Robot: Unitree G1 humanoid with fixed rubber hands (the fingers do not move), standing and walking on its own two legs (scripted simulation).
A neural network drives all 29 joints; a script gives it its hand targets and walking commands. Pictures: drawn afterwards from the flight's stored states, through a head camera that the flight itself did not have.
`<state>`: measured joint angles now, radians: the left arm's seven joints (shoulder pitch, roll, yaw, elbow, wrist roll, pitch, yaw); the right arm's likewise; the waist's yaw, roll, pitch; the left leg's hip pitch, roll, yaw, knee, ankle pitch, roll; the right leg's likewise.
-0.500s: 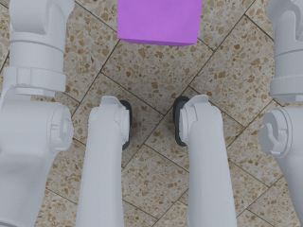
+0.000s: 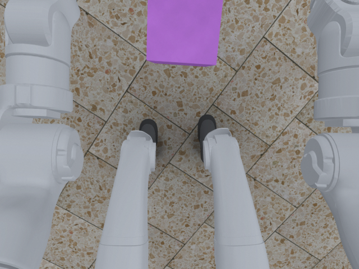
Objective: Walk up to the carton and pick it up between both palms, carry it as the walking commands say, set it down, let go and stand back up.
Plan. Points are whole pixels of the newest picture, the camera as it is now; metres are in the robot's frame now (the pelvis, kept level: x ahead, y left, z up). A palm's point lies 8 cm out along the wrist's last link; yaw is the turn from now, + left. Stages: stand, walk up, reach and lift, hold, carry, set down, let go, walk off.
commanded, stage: set down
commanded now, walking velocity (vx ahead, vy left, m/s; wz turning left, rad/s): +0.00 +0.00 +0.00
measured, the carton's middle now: (183, 24) +0.55 -0.01 -0.52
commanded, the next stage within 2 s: let go in 0.14 s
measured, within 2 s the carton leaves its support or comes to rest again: neither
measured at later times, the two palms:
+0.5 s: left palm (20, 39) +0.45 +0.20 -0.08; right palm (338, 43) +0.45 -0.20 -0.08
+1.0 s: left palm out of the picture +0.31 +0.23 +0.04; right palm out of the picture +0.29 -0.23 +0.05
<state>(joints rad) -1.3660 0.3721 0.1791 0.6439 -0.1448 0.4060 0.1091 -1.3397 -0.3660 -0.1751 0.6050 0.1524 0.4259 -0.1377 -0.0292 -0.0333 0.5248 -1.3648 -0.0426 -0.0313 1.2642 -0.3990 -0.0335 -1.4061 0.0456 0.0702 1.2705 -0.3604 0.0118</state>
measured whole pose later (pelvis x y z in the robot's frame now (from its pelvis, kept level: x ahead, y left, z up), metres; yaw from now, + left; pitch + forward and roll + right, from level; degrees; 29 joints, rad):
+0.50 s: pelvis +0.04 +0.01 +0.07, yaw +0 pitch +21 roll +0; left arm -0.76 0.28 0.12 0.34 -0.04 0.34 0.08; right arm -0.77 -0.27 -0.15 0.38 0.01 0.34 -0.07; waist -0.01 -0.01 0.52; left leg -0.99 -0.04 -0.06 0.96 -0.34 -0.02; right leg -1.01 0.03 0.06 0.95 -0.31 0.01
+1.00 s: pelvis +0.09 +0.00 +0.13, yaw +0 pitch +6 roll +0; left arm 0.03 0.18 0.09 0.50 0.03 0.08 -0.05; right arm 0.08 -0.18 -0.09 0.46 -0.02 0.09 0.06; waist -0.02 0.00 0.13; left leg -0.39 -0.02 -0.08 0.59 -0.30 -0.01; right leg -0.41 0.03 0.05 0.59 -0.27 0.00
